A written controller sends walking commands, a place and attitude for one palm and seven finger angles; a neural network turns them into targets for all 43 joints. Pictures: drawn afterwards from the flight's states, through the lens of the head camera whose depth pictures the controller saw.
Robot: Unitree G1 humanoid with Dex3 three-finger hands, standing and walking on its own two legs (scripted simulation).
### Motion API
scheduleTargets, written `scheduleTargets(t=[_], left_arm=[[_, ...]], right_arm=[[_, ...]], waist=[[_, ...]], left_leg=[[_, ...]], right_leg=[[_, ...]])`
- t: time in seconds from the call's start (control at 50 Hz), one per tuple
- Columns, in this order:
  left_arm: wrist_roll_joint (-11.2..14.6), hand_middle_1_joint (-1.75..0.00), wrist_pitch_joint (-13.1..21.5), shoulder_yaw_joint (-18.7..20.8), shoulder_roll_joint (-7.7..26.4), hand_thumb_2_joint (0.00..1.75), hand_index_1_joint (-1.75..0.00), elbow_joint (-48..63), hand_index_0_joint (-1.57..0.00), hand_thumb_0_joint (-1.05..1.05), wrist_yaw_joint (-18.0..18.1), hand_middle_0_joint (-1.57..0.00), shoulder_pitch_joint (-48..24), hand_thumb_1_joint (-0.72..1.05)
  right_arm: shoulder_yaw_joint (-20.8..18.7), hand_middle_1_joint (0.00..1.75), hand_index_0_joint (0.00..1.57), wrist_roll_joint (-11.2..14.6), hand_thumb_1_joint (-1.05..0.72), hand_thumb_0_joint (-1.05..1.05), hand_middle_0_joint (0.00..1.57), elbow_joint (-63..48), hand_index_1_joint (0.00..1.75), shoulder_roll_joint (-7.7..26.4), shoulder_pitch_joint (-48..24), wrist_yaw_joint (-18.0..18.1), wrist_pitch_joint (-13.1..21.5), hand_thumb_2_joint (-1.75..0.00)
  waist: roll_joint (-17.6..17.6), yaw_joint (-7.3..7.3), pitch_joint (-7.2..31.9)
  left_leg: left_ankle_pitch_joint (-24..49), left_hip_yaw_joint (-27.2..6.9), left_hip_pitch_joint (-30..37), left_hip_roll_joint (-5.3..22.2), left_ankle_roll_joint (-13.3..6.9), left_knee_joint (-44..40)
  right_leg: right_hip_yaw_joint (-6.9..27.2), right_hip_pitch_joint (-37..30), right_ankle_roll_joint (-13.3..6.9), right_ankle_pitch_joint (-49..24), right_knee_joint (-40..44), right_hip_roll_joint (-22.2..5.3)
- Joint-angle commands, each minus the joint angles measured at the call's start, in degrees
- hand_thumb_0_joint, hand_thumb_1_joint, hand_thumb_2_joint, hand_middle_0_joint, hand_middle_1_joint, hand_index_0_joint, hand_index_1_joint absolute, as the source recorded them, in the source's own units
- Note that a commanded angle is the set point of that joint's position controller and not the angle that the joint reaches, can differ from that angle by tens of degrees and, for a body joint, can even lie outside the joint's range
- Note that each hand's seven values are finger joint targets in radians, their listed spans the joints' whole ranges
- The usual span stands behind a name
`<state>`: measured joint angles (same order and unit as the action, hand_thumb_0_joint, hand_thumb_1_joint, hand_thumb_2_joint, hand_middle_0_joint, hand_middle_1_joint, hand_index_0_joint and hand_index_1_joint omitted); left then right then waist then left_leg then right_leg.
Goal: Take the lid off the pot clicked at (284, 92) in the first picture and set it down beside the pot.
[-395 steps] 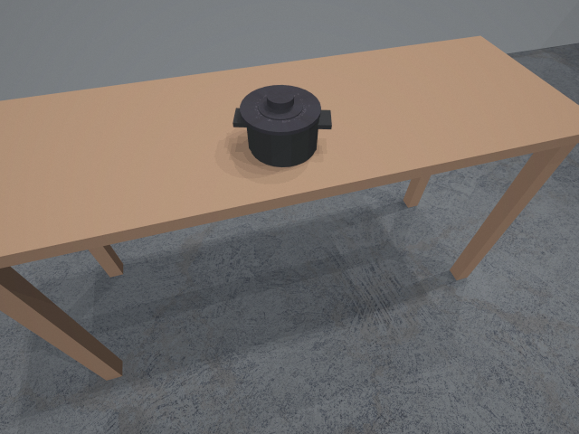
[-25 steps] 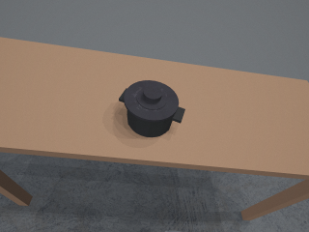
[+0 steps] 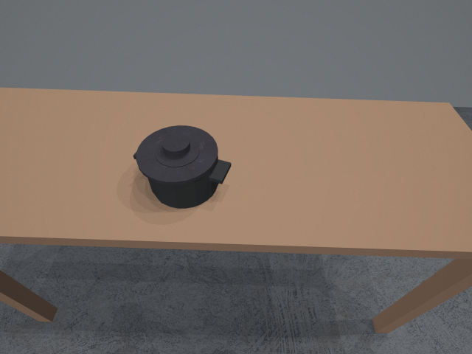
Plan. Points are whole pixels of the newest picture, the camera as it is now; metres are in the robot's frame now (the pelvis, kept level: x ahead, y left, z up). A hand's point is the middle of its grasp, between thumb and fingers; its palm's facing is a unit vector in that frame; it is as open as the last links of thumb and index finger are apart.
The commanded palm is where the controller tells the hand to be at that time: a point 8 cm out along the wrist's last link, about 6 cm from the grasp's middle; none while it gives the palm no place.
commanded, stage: come to a stop and stand still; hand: left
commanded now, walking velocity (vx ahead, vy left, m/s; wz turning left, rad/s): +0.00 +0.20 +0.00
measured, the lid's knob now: (176, 144) +0.46 +0.15 +0.09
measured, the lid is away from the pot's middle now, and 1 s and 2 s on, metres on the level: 0.01 0.01 0.01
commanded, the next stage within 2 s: look again from close up in 1.04 s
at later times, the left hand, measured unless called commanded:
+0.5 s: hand out of the picture -0.06 +0.20 -0.17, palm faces +0.05 -0.99 -0.16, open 7.4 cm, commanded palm none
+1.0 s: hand out of the picture -0.01 +0.17 -0.18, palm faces +0.04 -0.99 -0.10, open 7.4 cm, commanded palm none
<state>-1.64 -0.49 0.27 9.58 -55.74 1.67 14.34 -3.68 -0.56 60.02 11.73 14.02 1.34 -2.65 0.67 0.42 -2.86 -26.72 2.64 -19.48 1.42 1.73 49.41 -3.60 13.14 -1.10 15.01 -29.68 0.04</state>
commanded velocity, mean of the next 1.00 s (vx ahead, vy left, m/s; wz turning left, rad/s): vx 0.02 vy -0.01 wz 0.00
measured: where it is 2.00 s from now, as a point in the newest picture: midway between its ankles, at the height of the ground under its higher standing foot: outside the picture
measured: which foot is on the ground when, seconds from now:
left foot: up 0.00-0.08, down 0.10-1.00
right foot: down 0.00-1.00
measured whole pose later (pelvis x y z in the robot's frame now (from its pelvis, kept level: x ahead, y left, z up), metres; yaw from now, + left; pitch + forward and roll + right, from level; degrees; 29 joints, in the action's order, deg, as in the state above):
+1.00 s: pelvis +0.02 +0.04 +0.01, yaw +0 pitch -1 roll -1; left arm -0.6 1.0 -1.2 4.9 -65.5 3.1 19.3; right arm 0.9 0.0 65.6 4.0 19.9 2.8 2.6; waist -1.5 -0.3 -1.2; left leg -15.0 5.2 -5.8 -5.3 -7.1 21.8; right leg -2.3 8.6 2.8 12.9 -23.0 -3.1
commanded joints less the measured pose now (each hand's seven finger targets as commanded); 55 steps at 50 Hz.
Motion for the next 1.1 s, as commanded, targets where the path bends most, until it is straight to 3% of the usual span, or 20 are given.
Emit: scheduleTargets(t=[0.0, 0.06, 0.08, 0.1, 0.12, 0.14, 0.16, 0.18, 0.24, 0.32, 0.4, 0.46, 0.5, 0.56, 0.58, 0.66, 0.7, 0.88, 0.96, 1.08], left_arm=[[0.61, -0.30, 1.58, 2.16, 10.29, 0.90, -0.30, 1.82, -0.20, 0.00, 1.02, -0.20, 3.04, 0.90], [1.23, -0.30, 1.12, 2.10, 9.66, 0.90, -0.30, 1.48, -0.20, 0.00, 1.20, -0.20, 2.03, 0.90], [1.34, -0.30, 0.95, 1.93, 8.89, 0.90, -0.30, 1.46, -0.20, 0.00, 1.08, -0.20, 1.90, 0.90], [1.36, -0.30, 0.76, 1.89, 8.05, 0.90, -0.30, 1.64, -0.20, 0.00, 1.10, -0.20, 2.24, 0.90], [1.29, -0.30, 0.35, 1.87, 7.64, 0.90, -0.30, 1.41, -0.20, 0.00, 1.10, -0.20, 2.57, 0.90], [1.20, -0.30, 0.13, 1.89, 7.30, 0.90, -0.30, 0.84, -0.20, 0.00, 1.07, -0.20, 3.05, 0.90], [0.98, -0.30, 0.03, 1.97, 6.86, 0.90, -0.30, 0.44, -0.20, 0.00, 0.98, -0.20, 4.12, 0.90], [0.86, -0.30, 0.06, 1.97, 6.71, 0.90, -0.30, -0.01, -0.20, 0.00, 0.80, -0.20, 5.16, 0.90], [0.57, -0.30, 0.18, 1.83, 5.64, 0.90, -0.30, -0.83, -0.20, 0.00, 0.54, -0.20, 5.85, 0.90], [0.26, -0.30, 0.47, 0.95, 3.26, 0.90, -0.30, -1.81, -0.20, 0.00, 0.31, -0.20, 7.53, 0.90], [0.41, -0.30, 1.03, -0.05, 1.31, 0.90, -0.30, -3.74, -0.20, 0.00, 0.33, -0.20, 9.57, 0.90], [0.64, -0.30, 1.21, -0.43, 1.01, 0.90, -0.30, -5.43, -0.20, 0.00, 0.48, -0.20, 11.14, 0.90], [0.79, -0.30, 1.25, -0.64, 0.71, 0.90, -0.30, -6.63, -0.20, 0.00, 0.60, -0.20, 11.75, 0.90], [1.06, -0.30, 1.55, -0.92, 0.09, 0.90, -0.30, -8.13, -0.20, 0.00, 0.89, -0.20, 13.19, 0.90], [1.16, -0.30, 1.60, -0.93, 0.41, 0.90, -0.30, -8.46, -0.20, 0.00, 0.94, -0.20, 12.95, 0.90], [1.22, -0.30, 1.70, -0.99, -0.29, 0.90, -0.30, -9.41, -0.20, 0.00, 1.27, -0.20, 13.48, 0.90], [1.23, -0.30, 1.67, -0.92, -0.56, 0.90, -0.30, -9.70, -0.20, 0.00, 1.41, -0.20, 13.50, 0.90], [1.30, -0.30, 1.47, -0.75, -1.06, 0.90, -0.30, -10.11, -0.20, 0.00, 1.65, -0.20, 12.59, 0.90], [1.36, -0.30, 1.43, -0.61, -1.44, 0.90, -0.30, -9.95, -0.20, 0.00, 1.75, -0.20, 12.17, 0.90], [1.24, -0.30, 1.10, -0.62, -1.33, 0.90, -0.30, -9.74, -0.20, 0.00, 1.63, -0.20, 11.43, 0.90]], right_arm=[[1.15, 0.30, 0.20, 0.65, -0.90, 0.00, 0.20, -1.63, 0.30, -0.88, 3.03, -0.29, 1.50, -0.90], [1.42, 0.30, 0.20, 0.78, -0.90, 0.00, 0.20, -1.04, 0.30, -0.22, 5.41, -0.11, 1.74, -0.90], [1.42, 0.30, 0.20, 0.68, -0.90, 0.00, 0.20, -1.03, 0.30, 0.20, 4.77, -0.07, 1.86, -0.90], [1.42, 0.30, 0.20, 0.42, -0.90, 0.00, 0.20, -1.33, 0.30, 1.28, 4.61, -0.02, 1.81, -0.90], [1.59, 0.30, 0.20, 0.07, -0.90, 0.00, 0.20, -1.38, 0.30, 1.20, 4.11, -0.06, 2.12, -0.90], [1.90, 0.30, 0.20, -0.07, -0.90, 0.00, 0.20, -1.64, 0.30, 1.19, 3.50, -0.16, 2.32, -0.90], [1.96, 0.30, 0.20, -0.11, -0.90, 0.00, 0.20, -1.95, 0.30, 1.28, 2.74, -0.21, 2.33, -0.90], [1.91, 0.30, 0.20, -0.07, -0.90, 0.00, 0.20, -2.32, 0.30, 1.20, 2.30, -0.28, 2.34, -0.90], [1.72, 0.30, 0.20, -0.26, -0.90, 0.00, 0.20, -2.67, 0.30, 1.96, 4.16, -0.44, 2.36, -0.90], [1.84, 0.30, 0.20, -0.15, -0.90, 0.00, 0.20, -2.13, 0.30, 2.06, 5.59, -0.47, 3.07, -0.90], [2.08, 0.30, 0.20, 0.32, -0.90, 0.00, 0.20, -0.80, 0.30, 1.71, 6.53, -0.03, 4.30, -0.90], [2.46, 0.30, 0.20, 0.51, -0.90, 0.00, 0.20, 0.70, 0.30, 0.62, 7.52, 0.36, 4.87, -0.90], [2.68, 0.30, 0.20, 0.63, -0.90, 0.00, 0.20, 1.49, 0.30, 0.04, 7.77, 0.59, 5.04, -0.90], [2.89, 0.30, 0.20, 0.78, -0.90, 0.00, 0.20, 2.84, 0.30, -0.85, 9.03, 0.95, 5.39, -0.90], [3.02, 0.30, 0.20, 0.91, -0.90, 0.00, 0.20, 3.22, 0.30, -1.21, 9.56, 1.03, 5.44, -0.90], [3.27, 0.30, 0.20, 0.87, -0.90, 0.00, 0.20, 4.49, 0.30, -1.79, 10.59, 1.26, 5.69, -0.90], [3.30, 0.30, 0.20, 0.92, -0.90, 0.00, 0.20, 4.76, 0.30, -1.95, 10.71, 1.37, 5.74, -0.90], [3.50, 0.30, 0.20, 0.81, -0.90, 0.00, 0.20, 5.42, 0.30, -2.68, 11.64, 1.63, 5.63, -0.90], [3.47, 0.30, 0.20, 0.66, -0.90, 0.00, 0.20, 5.46, 0.30, -2.66, 12.27, 1.71, 5.62, -0.90], [3.50, 0.30, 0.20, 0.69, -0.90, 0.00, 0.20, 5.32, 0.30, -2.78, 12.43, 1.64, 5.43, -0.90]], waist=[[-5.35, -0.78, 1.74], [-4.93, 0.06, 0.69], [-3.51, -0.48, -0.15], [-1.53, -0.84, -0.97], [4.85, -1.28, -1.25], [8.18, -1.88, -1.97], [8.24, -2.53, -2.91], [5.60, -3.16, -2.75], [-0.04, -2.19, -2.14], [-0.38, -1.70, -3.02], [-1.05, -1.45, -2.35], [1.38, -1.22, -3.29], [-0.33, -1.31, -4.42], [0.22, -1.03, -2.90], [-1.41, -0.93, -2.72], [1.20, -0.70, -1.02], [-0.26, -0.79, -1.06], [-0.95, -0.98, -2.42], [0.43, -0.72, -1.94], [-0.61, -0.93, -4.27]], left_leg=[[4.46, -0.03, 3.39, -0.49, -0.09, -14.10], [13.18, -1.33, 10.18, 0.79, -1.35, -24.66], [15.45, -2.31, 11.00, 2.05, -2.05, -24.91], [17.33, -3.19, 10.63, 3.53, -2.80, -24.57], [17.40, -6.33, 8.15, 4.64, -3.98, -26.78], [13.92, -8.28, 4.76, 5.46, -4.92, -29.71], [9.48, -8.77, 1.87, 5.66, -5.39, -31.59], [6.55, -8.93, -0.01, 5.40, -5.71, -32.31], [-0.25, -9.16, 1.23, 4.52, -5.60, -33.16], [-6.09, -12.33, 0.79, 6.31, -6.80, -37.65], [0.12, -13.74, 4.24, 8.00, -7.62, -38.57], [4.72, -13.58, 6.10, 8.10, -7.09, -38.87], [9.49, -12.79, 5.98, 7.83, -6.88, -37.82], [19.38, -10.43, 9.29, 6.83, -6.05, -35.46], [23.14, -10.02, 9.43, 6.67, -6.00, -34.51], [27.63, -8.50, 11.97, 5.95, -5.27, -33.35], [30.76, -8.15, 12.03, 5.97, -5.31, -32.49], [33.76, -7.82, 11.72, 5.94, -5.41, -31.89], [34.16, -7.67, 12.80, 5.99, -5.01, -32.26], [29.53, -8.13, 10.16, 6.18, -5.28, -33.54]], right_leg=[[14.84, -1.99, -7.94, -21.06, 10.39, -15.47], [13.30, 2.20, -5.36, -15.36, 9.46, -13.77], [12.07, 4.06, -4.42, -11.46, 9.71, -12.20], [11.54, 5.13, -3.50, -8.47, 9.95, -10.99], [9.66, 4.10, -2.58, -4.44, 8.89, -9.41], [7.30, 1.62, -1.69, -0.84, 7.81, -7.63], [6.08, -0.39, -1.18, 1.02, 7.35, -6.61], [5.48, -2.48, -1.16, 1.46, 7.42, -6.33], [5.87, 0.10, -0.99, 7.78, 8.96, -6.52], [2.75, 0.69, 0.20, 6.67, 6.47, -4.18], [2.06, 0.21, 0.43, -0.40, 5.46, -4.04], [2.40, 0.87, 0.72, -1.80, 6.14, -4.68], [2.84, 0.19, 0.80, -4.24, 7.24, -5.11], [3.60, -0.64, 0.76, -7.80, 8.20, -5.65], [3.55, -1.49, 0.66, -8.90, 8.37, -5.61], [3.88, -1.88, 0.53, -9.32, 8.35, -6.21], [3.82, -2.46, 0.44, -10.18, 8.40, -6.38], [3.82, -2.70, 0.38, -10.34, 8.32, -6.67], [4.21, -2.07, 0.43, -9.49, 7.89, -6.83], [3.82, -1.58, 0.67, -7.34, 7.94, -6.47]])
